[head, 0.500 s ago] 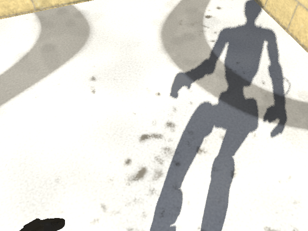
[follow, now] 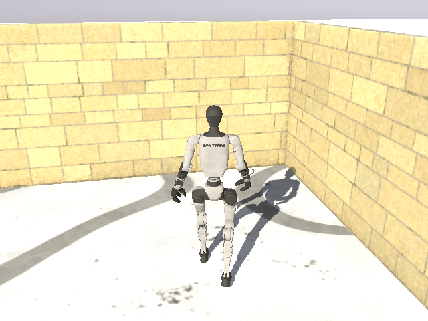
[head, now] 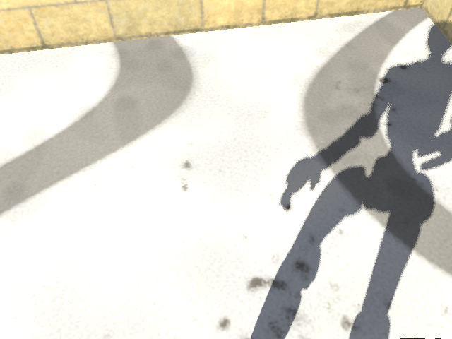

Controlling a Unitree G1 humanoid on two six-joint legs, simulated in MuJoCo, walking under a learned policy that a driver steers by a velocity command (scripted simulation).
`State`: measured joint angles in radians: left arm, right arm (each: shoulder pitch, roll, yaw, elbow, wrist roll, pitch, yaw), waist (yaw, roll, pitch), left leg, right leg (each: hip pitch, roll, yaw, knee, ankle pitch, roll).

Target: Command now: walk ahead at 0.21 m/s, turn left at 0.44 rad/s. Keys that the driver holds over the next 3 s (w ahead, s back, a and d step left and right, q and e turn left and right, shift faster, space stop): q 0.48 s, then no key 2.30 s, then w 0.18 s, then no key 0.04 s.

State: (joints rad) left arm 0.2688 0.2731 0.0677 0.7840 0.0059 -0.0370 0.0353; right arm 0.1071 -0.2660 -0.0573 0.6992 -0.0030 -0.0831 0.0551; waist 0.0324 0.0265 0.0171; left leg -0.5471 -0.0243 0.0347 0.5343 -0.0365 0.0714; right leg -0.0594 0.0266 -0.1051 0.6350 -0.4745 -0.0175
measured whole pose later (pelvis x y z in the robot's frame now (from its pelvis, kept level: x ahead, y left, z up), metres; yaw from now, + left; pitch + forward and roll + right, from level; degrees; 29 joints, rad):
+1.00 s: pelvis +0.10 -0.01 +0.02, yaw +23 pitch +0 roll +0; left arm 0.22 0.25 0.04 0.76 0.02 0.00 0.02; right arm 0.19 -0.19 -0.02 0.66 -0.02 0.01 0.00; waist 0.03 -0.02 0.01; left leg -0.23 -0.03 -0.03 0.55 -0.31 0.02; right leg -0.27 -0.06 0.02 0.53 -0.25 0.06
